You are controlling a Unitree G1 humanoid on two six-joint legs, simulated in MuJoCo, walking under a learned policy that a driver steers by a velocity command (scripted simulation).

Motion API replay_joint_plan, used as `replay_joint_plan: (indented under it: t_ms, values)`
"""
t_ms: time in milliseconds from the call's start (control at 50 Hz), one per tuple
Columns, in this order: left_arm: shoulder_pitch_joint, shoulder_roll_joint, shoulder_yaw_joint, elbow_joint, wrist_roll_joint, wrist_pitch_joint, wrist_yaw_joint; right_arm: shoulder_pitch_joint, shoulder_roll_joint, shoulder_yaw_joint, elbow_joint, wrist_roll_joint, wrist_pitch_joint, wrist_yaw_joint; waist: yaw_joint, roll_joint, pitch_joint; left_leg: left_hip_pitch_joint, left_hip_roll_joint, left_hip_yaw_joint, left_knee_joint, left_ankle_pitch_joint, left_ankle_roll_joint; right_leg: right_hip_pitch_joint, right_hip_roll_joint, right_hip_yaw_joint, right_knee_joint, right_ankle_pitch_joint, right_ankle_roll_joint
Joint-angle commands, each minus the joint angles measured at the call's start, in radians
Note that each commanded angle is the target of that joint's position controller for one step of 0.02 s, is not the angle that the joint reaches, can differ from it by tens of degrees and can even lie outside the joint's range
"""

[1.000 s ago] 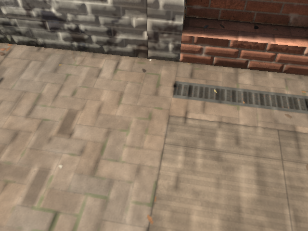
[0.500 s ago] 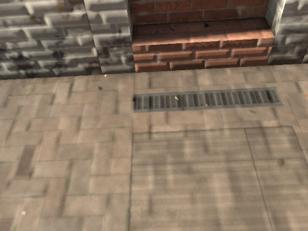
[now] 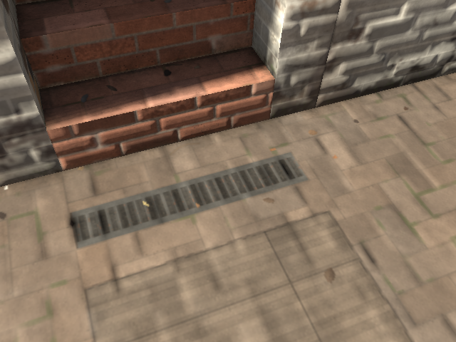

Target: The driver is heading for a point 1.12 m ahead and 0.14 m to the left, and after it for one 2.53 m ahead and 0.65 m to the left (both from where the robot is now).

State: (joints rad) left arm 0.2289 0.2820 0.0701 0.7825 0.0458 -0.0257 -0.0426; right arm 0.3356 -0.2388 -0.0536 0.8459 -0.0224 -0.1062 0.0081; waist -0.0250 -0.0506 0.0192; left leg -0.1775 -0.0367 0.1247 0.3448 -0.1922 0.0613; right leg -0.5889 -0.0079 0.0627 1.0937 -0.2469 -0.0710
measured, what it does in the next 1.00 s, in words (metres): walks ahead, turning left: right foot, then left foot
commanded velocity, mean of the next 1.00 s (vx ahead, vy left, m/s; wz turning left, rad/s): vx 0.50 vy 0.00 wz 0.24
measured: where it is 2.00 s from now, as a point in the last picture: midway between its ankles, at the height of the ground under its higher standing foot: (183, 194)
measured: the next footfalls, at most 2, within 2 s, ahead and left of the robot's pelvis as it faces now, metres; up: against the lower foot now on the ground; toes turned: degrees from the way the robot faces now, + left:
right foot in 0.26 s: +0.29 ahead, -0.12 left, +0.00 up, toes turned -5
left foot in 0.80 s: +0.56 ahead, +0.08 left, +0.00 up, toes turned +19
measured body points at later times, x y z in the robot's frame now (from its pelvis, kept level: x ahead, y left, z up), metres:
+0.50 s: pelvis +0.27 -0.05 +0.00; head +0.29 -0.06 +0.45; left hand +0.30 +0.21 -0.13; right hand +0.33 -0.31 -0.14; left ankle +0.29 +0.10 -0.66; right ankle +0.25 -0.12 -0.74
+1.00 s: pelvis +0.52 +0.04 +0.00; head +0.55 +0.06 +0.45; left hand +0.56 +0.32 -0.13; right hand +0.66 -0.21 -0.13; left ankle +0.52 +0.07 -0.74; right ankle +0.59 -0.12 -0.67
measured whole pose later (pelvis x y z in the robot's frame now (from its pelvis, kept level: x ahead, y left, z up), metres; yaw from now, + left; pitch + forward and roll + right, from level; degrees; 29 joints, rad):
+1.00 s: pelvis +0.52 +0.04 +0.00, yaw +20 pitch +0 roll +0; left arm 0.17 0.24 0.03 0.82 0.05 -0.07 -0.01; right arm 0.29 -0.27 -0.08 0.91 0.00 -0.05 0.00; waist -0.01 -0.02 0.06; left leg -0.20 -0.14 0.02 0.36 -0.17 0.15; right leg -0.54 -0.11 0.02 1.08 -0.28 0.02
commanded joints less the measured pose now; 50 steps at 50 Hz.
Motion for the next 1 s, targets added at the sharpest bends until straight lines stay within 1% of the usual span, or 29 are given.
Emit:
replay_joint_plan:
  t_ms: [20, 100, 140, 200, 220, 240, 260, 280, 300, 320, 340, 360, 400, 480, 560, 620, 680, 740, 760, 780, 800, 820, 840, 860, 880, 900, 920, 940, 1000]
  values:
    - [-0.004, -0.005, -0.014, -0.058, 0.001, -0.004, -0.012, 0.02, -0.073, -0.007, -0.025, 0.002, -0.024, 0.009, 0.034, 0.117, 0.026, 0.024, 0.269, -0.2, -0.218, 0.182, 0.135, -0.093, -0.035, 0.023, -0.098, 0.102, 0.014]
    - [-0.173, -0.031, -0.041, -0.101, -0.006, -0.017, -0.025, 0.07, -0.094, -0.007, 0.009, 0.012, -0.015, 0.009, 0.001, 0.12, 0.038, 0.008, 0.225, -0.099, -0.21, 0.278, 0.109, 0.013, -0.041, -0.096, -0.359, 0.222, 0.024]
    - [-0.232, -0.023, -0.045, -0.116, -0.01, -0.02, -0.023, 0.12, -0.115, -0.01, 0.033, 0.011, -0.008, 0.007, -0.019, 0.124, 0.047, 0.057, 0.248, -0.106, -0.196, 0.309, 0.109, 0.041, -0.038, -0.124, -0.426, 0.202, 0.017]
    - [-0.255, -0.003, -0.041, -0.123, -0.006, -0.026, -0.009, 0.165, -0.134, -0.012, 0.069, 0.007, 0.011, -0.001, -0.021, 0.133, 0.053, 0.167, 0.284, -0.114, -0.122, 0.436, 0.106, 0.073, -0.013, -0.147, -0.508, 0.092, -0.015]
    - [-0.22, 0.003, -0.038, -0.111, -0.003, -0.03, -0.003, 0.167, -0.14, -0.012, 0.078, 0.008, 0.018, -0.004, -0.002, 0.14, 0.034, 0.188, 0.282, -0.102, -0.054, 0.558, 0.099, 0.137, 0.013, -0.159, -0.541, 0.056, -0.032]
    - [-0.121, 0.011, -0.03, -0.076, 0.004, -0.04, 0.004, 0.174, -0.138, -0.009, 0.089, 0.013, 0.025, -0.005, 0.046, 0.124, -0.015, 0.175, 0.26, -0.085, 0.082, 0.665, 0.087, 0.284, 0.044, -0.166, -0.612, 0.072, -0.051]
    - [0.046, 0.051, -0.012, -0.017, 0.018, -0.054, 0.016, 0.175, -0.124, -0.002, 0.089, 0.018, 0.027, -0.006, 0.111, 0.092, -0.116, 0.075, 0.218, -0.06, 0.273, 0.606, 0.067, 0.526, 0.024, -0.128, -0.63, 0.086, -0.079]
    - [0.221, 0.146, 0.014, 0.007, 0.041, -0.061, 0.034, 0.158, -0.063, 0.018, 0.034, 0.034, 0.023, -0.002, 0.174, -0.041, -0.263, -0.19, 0.152, -0.018, 0.593, 0.249, 0.033, 0.825, -0.25, 0.183, -0.661, -0.046, -0.147]
    - [0.247, 0.205, 0.03, 0.014, 0.018, -0.05, 0.041, 0.227, -0.015, 0.024, 0.02, 0.042, 0.026, -0.003, 0.143, -0.189, -0.344, -0.445, 0.012, -0.043, 0.863, -0.36, 0.016, 0.942, -0.466, 0.555, -0.778, -0.035, -0.234]
    - [0.2, 0.148, 0.02, 0.017, -0.011, -0.045, 0.042, 0.14, -0.112, -0.007, 0.03, 0.023, 0.036, -0.012, 0.139, -0.036, -0.226, -0.51, 0.06, -0.156, 0.915, -0.288, 0.03, 0.833, -0.411, 0.472, -0.792, -0.032, -0.203]
    - [0.122, 0.091, 0.003, 0.018, -0.017, -0.05, 0.04, 0.088, -0.093, -0.006, 0.015, 0.025, 0.032, -0.006, 0.098, -0.025, -0.104, -0.505, 0.093, -0.17, 0.881, -0.197, 0.034, 0.699, -0.363, 0.32, -0.825, 0.045, -0.167]
    - [0.07, 0.045, -0.007, 0.017, -0.018, -0.058, 0.035, 0.074, -0.072, -0.005, 0.023, 0.024, 0.034, -0.003, 0.068, -0.008, -0.053, -0.466, 0.117, -0.168, 0.831, -0.143, 0.03, 0.601, -0.316, 0.217, -0.865, 0.103, -0.128]
    - [0.04, 0.0, -0.019, 0.031, -0.024, -0.071, 0.039, 0.105, -0.044, -0.007, 0.049, -0.002, 0.062, 0.01, 0.02, -0.036, -0.008, -0.396, 0.133, -0.163, 0.791, -0.098, 0.009, 0.488, -0.255, 0.082, -0.915, 0.169, -0.081]
    - [0.095, 0.015, -0.012, 0.074, -0.033, -0.099, 0.046, 0.021, -0.017, -0.013, 0.021, -0.008, 0.088, 0.03, -0.001, -0.019, 0.026, -0.473, 0.136, -0.149, 0.779, 0.016, -0.007, 0.482, -0.236, -0.058, -0.951, 0.334, -0.079]
    - [0.138, 0.005, -0.017, 0.107, -0.028, -0.098, 0.051, -0.13, -0.007, -0.005, -0.033, -0.007, 0.088, 0.04, 0.015, -0.016, 0.069, -0.529, 0.134, -0.118, 0.61, 0.167, -0.014, 0.492, -0.21, -0.172, -0.955, 0.39, -0.073]
    - [0.174, 0.031, -0.014, 0.128, -0.027, -0.096, 0.059, -0.246, 0.003, 0.009, -0.074, -0.01, 0.084, 0.051, 0.042, -0.017, 0.089, -0.478, 0.117, -0.054, 0.428, 0.229, 0.004, 0.518, -0.221, -0.228, -0.954, 0.429, -0.066]
    - [0.221, 0.056, -0.009, 0.158, -0.024, -0.085, 0.069, -0.307, -0.012, 0.01, -0.106, -0.014, 0.083, 0.056, 0.055, -0.009, 0.099, -0.457, 0.094, -0.006, 0.333, 0.161, 0.043, 0.623, -0.251, -0.263, -0.906, 0.542, -0.06]
    - [0.21, 0.095, 0.0, 0.167, -0.019, -0.067, 0.08, -0.246, -0.039, -0.002, -0.099, -0.016, 0.085, 0.046, 0.013, -0.038, 0.039, -0.331, 0.01, 0.05, 0.3, 0.011, 0.104, 0.704, -0.262, -0.31, -0.715, 0.947, -0.043]
    - [0.201, 0.113, 0.005, 0.166, -0.016, -0.057, 0.081, -0.168, -0.056, -0.012, -0.078, -0.016, 0.082, 0.042, -0.022, -0.043, -0.01, -0.245, -0.028, 0.058, 0.286, -0.042, 0.129, 0.709, -0.262, -0.318, -0.577, 1.027, -0.042]
    - [0.193, 0.128, 0.009, 0.16, -0.019, -0.047, 0.079, -0.05, -0.081, -0.028, -0.043, -0.019, 0.074, 0.036, -0.074, -0.029, -0.081, -0.087, -0.06, 0.045, 0.224, -0.044, 0.158, 0.656, -0.254, -0.325, -0.383, 0.963, -0.032]
    - [0.185, 0.12, 0.007, 0.138, -0.019, -0.045, 0.074, 0.102, -0.154, -0.057, 0.0, -0.03, 0.069, 0.022, -0.142, 0.049, -0.171, 0.156, 0.023, -0.109, 0.159, -0.103, 0.206, 0.469, -0.224, -0.329, -0.097, 0.699, -0.003]
    - [0.234, -0.006, -0.018, 0.07, -0.033, -0.051, 0.049, 0.088, -0.275, -0.088, -0.01, -0.025, 0.073, 0.008, -0.066, 0.307, -0.252, 0.476, 0.335, -0.646, 0.096, -0.11, 0.372, 0.002, -0.02, -0.293, 0.296, -0.223, 0.06]
    - [0.104, 0.065, -0.005, 0.032, -0.03, -0.067, 0.045, 0.109, -0.274, -0.088, -0.016, 0.005, 0.081, 0.005, -0.107, 0.182, -0.289, 0.492, 0.369, -0.88, -0.059, -0.139, 0.388, -0.134, 0.029, -0.051, 0.386, -0.271, 0.059]
    - [0.024, 0.066, -0.008, 0.003, -0.038, -0.084, 0.04, 0.052, -0.247, -0.081, 0.0, 0.012, 0.085, -0.012, -0.081, 0.122, -0.117, 0.377, 0.356, -0.718, -0.093, -0.108, 0.346, -0.206, -0.046, -0.014, 0.305, -0.147, 0.054]
    - [0.005, 0.072, -0.013, 0.001, -0.037, -0.097, 0.04, 0.001, -0.199, -0.071, -0.004, 0.011, 0.08, -0.016, -0.043, 0.013, -0.049, 0.25, 0.328, -0.641, -0.121, -0.027, 0.308, -0.153, -0.078, -0.027, 0.197, -0.062, 0.055]
    - [0.01, 0.064, -0.013, 0.012, -0.023, -0.091, 0.042, -0.04, -0.168, -0.063, -0.008, 0.015, 0.075, -0.016, -0.003, -0.012, -0.009, 0.159, 0.283, -0.562, -0.13, 0.082, 0.271, -0.096, -0.099, -0.025, 0.12, -0.043, 0.062]
    - [0.037, 0.054, -0.017, 0.016, -0.002, -0.071, 0.041, -0.064, -0.146, -0.055, -0.007, 0.023, 0.065, -0.018, 0.026, 0.003, -0.012, 0.099, 0.247, -0.498, -0.139, 0.172, 0.254, -0.027, -0.109, -0.018, 0.071, -0.039, 0.077]
    - [0.056, 0.04, -0.02, 0.025, 0.008, -0.051, 0.037, -0.071, -0.134, -0.048, -0.004, 0.026, 0.051, -0.015, 0.041, 0.016, -0.027, 0.075, 0.223, -0.452, -0.145, 0.244, 0.244, 0.015, -0.112, -0.022, 0.041, -0.039, 0.085]
    - [0.019, 0.015, -0.027, 0.011, 0.011, -0.022, 0.027, -0.025, -0.148, -0.047, 0.031, 0.031, 0.019, -0.007, 0.045, 0.047, -0.014, 0.045, 0.18, -0.36, -0.175, 0.359, 0.215, 0.003, -0.111, -0.06, -0.061, 0.03, 0.103]
Keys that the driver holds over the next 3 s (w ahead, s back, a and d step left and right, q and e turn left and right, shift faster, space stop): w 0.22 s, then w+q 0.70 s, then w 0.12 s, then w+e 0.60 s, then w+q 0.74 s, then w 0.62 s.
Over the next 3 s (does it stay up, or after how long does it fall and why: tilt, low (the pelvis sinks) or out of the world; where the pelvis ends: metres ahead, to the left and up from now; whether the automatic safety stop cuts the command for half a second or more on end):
stays up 1.12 0.10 0.00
